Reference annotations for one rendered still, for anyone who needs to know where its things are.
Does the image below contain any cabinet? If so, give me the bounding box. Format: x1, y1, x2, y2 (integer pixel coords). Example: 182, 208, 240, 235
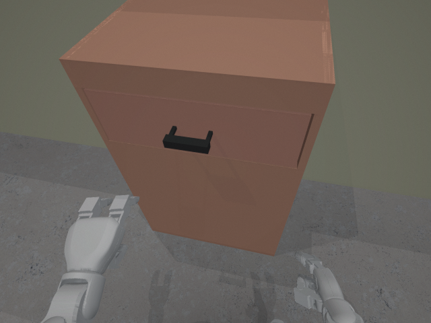
59, 0, 335, 256

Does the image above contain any drawer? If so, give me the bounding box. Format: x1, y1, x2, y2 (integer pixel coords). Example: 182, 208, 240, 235
84, 88, 311, 168

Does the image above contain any robot left forearm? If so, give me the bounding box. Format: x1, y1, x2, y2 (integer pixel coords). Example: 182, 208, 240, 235
41, 270, 106, 323

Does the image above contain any robot right forearm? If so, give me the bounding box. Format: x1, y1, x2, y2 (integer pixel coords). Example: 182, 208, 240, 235
322, 298, 364, 323

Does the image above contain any robot left hand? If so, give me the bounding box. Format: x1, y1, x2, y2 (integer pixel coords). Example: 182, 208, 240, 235
64, 194, 139, 274

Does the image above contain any robot right hand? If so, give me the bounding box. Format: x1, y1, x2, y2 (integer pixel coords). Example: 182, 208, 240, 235
294, 251, 344, 314

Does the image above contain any handle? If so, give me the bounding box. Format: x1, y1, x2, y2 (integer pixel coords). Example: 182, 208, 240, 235
163, 126, 213, 154

